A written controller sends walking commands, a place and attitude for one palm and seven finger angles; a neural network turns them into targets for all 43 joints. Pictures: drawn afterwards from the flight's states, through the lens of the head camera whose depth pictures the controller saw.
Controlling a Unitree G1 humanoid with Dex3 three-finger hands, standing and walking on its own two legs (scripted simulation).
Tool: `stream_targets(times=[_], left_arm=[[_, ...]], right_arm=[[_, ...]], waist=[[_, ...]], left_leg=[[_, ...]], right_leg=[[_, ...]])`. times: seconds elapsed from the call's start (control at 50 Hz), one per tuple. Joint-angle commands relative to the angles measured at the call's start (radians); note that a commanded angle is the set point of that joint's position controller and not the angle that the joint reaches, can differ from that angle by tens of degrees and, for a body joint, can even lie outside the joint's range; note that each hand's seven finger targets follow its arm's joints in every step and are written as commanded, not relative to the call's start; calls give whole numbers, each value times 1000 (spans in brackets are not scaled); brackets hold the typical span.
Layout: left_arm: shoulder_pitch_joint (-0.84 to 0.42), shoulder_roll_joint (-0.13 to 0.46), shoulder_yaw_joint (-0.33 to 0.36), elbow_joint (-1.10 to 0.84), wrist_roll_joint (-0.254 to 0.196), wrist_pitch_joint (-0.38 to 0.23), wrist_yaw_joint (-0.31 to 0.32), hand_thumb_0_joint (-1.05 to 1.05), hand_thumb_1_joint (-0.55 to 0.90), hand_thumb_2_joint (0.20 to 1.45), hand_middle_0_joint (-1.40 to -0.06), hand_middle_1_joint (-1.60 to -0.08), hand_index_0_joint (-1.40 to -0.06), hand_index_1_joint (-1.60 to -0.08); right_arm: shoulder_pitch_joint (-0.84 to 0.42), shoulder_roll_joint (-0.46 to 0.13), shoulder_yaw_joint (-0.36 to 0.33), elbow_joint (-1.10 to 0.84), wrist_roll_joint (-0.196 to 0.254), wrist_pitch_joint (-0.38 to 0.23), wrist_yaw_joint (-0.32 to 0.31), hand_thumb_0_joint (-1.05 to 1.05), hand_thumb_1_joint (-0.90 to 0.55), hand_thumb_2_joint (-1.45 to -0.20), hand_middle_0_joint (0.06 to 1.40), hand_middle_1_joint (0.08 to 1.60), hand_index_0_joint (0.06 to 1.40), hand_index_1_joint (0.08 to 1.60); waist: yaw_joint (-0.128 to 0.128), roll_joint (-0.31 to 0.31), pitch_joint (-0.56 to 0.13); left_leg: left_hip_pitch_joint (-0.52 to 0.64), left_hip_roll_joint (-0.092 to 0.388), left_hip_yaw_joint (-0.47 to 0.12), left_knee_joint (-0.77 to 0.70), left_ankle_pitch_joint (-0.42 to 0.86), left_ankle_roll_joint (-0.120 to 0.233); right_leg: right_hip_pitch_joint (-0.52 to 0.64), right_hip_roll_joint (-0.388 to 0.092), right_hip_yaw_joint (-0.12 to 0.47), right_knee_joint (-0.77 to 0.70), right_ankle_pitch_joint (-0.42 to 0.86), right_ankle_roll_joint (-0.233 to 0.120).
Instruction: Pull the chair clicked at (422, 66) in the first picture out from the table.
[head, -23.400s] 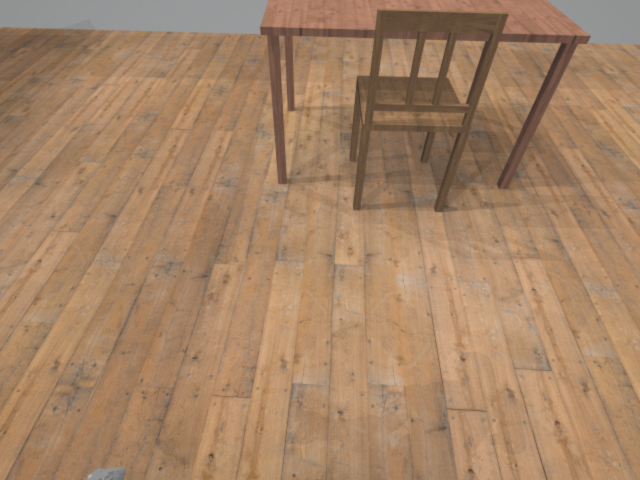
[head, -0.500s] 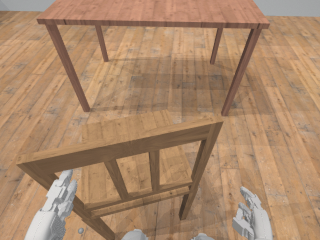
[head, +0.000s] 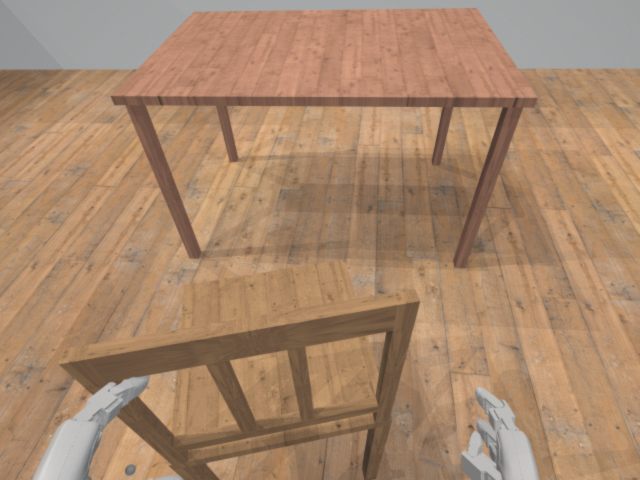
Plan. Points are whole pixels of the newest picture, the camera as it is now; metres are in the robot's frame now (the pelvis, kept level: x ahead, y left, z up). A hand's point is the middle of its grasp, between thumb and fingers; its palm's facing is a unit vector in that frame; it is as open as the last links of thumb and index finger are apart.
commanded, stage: draw the hand back to the body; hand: left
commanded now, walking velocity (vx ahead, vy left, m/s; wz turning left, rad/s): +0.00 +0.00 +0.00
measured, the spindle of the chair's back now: (234, 397) +0.25 +0.17 -0.09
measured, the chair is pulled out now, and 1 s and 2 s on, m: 0.65 0.64 0.64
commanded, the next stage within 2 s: step back with the hand held close in 0.68 s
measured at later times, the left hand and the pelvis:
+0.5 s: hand (113, 450) +0.13 +0.23 +0.06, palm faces +0.20 -0.79 -0.58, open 6.3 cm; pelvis +0.02 -0.03 +0.01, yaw +2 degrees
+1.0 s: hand (93, 354) +0.18 +0.23 +0.17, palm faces +0.34 -0.79 -0.51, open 7.4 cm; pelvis -0.02 -0.02 +0.02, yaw +0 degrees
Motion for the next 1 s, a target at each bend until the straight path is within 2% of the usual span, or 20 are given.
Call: stream_targets(times=[0.0,0.16,0.28,0.34,0.36,0.38,0.46,0.5,0.56,0.58,0.64,0.7,0.76,0.78,0.8,0.82,0.86,0.88,0.94,0.98], left_arm=[[-253,202,372,-496,7,-211,123,0,393,655,-130,-195,-130,-195],[-332,265,414,-569,6,-193,140,0,682,795,-170,-255,-170,-255],[-407,346,459,-615,1,-170,151,0,900,900,-200,-300,-200,-300],[-400,324,445,-614,2,-172,147,0,900,900,-200,-300,-200,-300],[-403,324,445,-606,0,-172,146,0,900,900,-200,-300,-200,-300],[-400,318,439,-589,1,-169,143,0,900,900,-200,-300,-200,-300],[-405,312,444,-583,2,-189,142,0,900,900,-200,-300,-200,-300],[-395,282,437,-524,3,-194,136,0,900,900,-200,-300,-200,-300],[-454,255,445,-426,8,-227,121,0,900,900,-200,-300,-200,-300],[-448,229,435,-374,9,-229,110,0,900,900,-200,-300,-200,-300],[-449,159,438,-173,12,-262,79,0,900,900,-200,-300,-200,-300],[-269,41,397,23,-3,-267,38,0,900,900,-200,-300,-200,-300],[-266,71,405,-44,-15,-302,22,0,900,900,-200,-300,-200,-300],[-297,95,408,-73,-16,-313,22,0,900,900,-200,-300,-200,-300],[-421,236,530,-187,-18,-362,24,0,900,900,-200,-300,-200,-300],[-343,194,515,-133,-13,-362,22,0,900,900,-200,-300,-200,-300],[-256,173,497,-225,-12,-375,21,0,900,900,-200,-300,-200,-300],[-269,226,540,-300,-15,-389,31,0,900,900,-200,-300,-200,-300],[-189,189,537,-338,-4,-406,53,0,900,900,-200,-300,-200,-300],[-192,192,541,-312,0,-405,59,0,900,900,-200,-300,-200,-300]], right_arm=[[-133,-100,-44,-136,0,-89,2,0,-900,-900,200,300,200,300],[-116,-104,-48,-103,16,-105,18,0,-900,-900,200,300,200,300],[-104,-111,-54,-78,37,-103,25,0,-900,-900,200,300,200,300],[-100,-109,-54,-75,37,-110,30,0,-900,-900,200,300,200,300],[-102,-107,-54,-74,37,-112,32,0,-900,-900,200,300,200,300],[-113,-111,-53,-68,38,-115,35,0,-900,-900,200,300,200,300],[-104,-109,-55,-66,34,-122,35,0,-900,-900,200,300,200,300],[-108,-107,-53,-62,32,-124,37,0,-900,-900,200,300,200,300],[-127,-121,-61,-64,13,-111,34,0,-900,-900,200,300,200,300],[-155,-122,-63,-64,13,-107,38,0,-900,-900,200,300,200,300],[-174,-116,-71,-62,-1,-67,46,0,-900,-900,200,300,200,300],[-203,-98,-85,-65,8,2,69,0,-900,-900,200,300,200,300],[-229,-100,-96,-103,13,52,75,0,-900,-900,200,300,200,300],[-235,-105,-94,-108,14,57,74,0,-900,-900,200,300,200,300],[-158,-127,-106,-133,14,86,77,0,-900,-900,200,300,200,300],[-150,-100,-110,-116,10,107,78,0,-900,-900,200,300,200,300],[-159,-94,-95,-149,1,125,78,0,-900,-900,200,300,200,300],[-158,-100,-95,-158,2,130,71,0,-900,-900,200,300,200,300],[-163,-115,-104,-175,-5,122,56,0,-900,-900,200,300,200,300],[-156,-111,-113,-163,5,122,52,0,-900,-900,200,300,200,300]], waist=[[10,127,-135],[14,128,-193],[18,169,-209],[18,167,-219],[16,131,-215],[16,161,-204],[14,102,-217],[9,75,-184],[-2,-42,-150],[-2,-35,-130],[4,-113,-52],[17,-148,18],[24,-134,17],[19,-80,19],[-34,-138,89],[-42,-198,60],[-38,-146,-13],[-36,-68,-32],[-29,96,-106],[-37,98,-151]], left_leg=[[45,-13,24,-169,269,32],[101,-12,23,-178,400,33],[113,-9,21,-170,462,30],[135,-3,22,-166,487,33],[132,-3,25,-163,480,35],[120,-6,23,-165,465,32],[130,-3,28,-163,440,40],[129,-3,37,-157,402,44],[135,2,44,-159,357,53],[132,-2,45,-161,337,53],[115,3,53,-178,285,58],[55,10,55,-206,257,58],[49,12,51,-221,217,63],[52,12,51,-229,191,61],[-10,9,39,-155,114,76],[23,-11,44,-78,93,70],[52,-6,30,-112,101,71],[52,10,16,-183,114,70],[58,69,-26,-300,351,82],[52,69,-9,-283,440,69]], right_leg=[[100,-39,16,-130,220,-26],[158,-52,2,-115,355,-17],[170,-59,2,-94,416,-18],[157,-65,-7,-87,428,-15],[156,-65,-11,-88,433,-12],[152,-62,-1,-89,414,-17],[149,-70,-7,-94,413,-9],[127,-72,4,-110,404,-7],[113,-74,20,-144,401,3],[108,-69,40,-155,385,0],[94,-75,36,-201,332,11],[111,-75,33,-225,299,12],[104,-77,57,-260,210,12],[98,-79,65,-271,162,7],[-24,-153,229,-388,134,-8],[-42,-200,242,-423,99,-37],[-21,-224,212,-407,109,-60],[11,-216,182,-373,108,-61],[100,-123,123,-234,287,-17],[153,-116,106,-200,385,-8]])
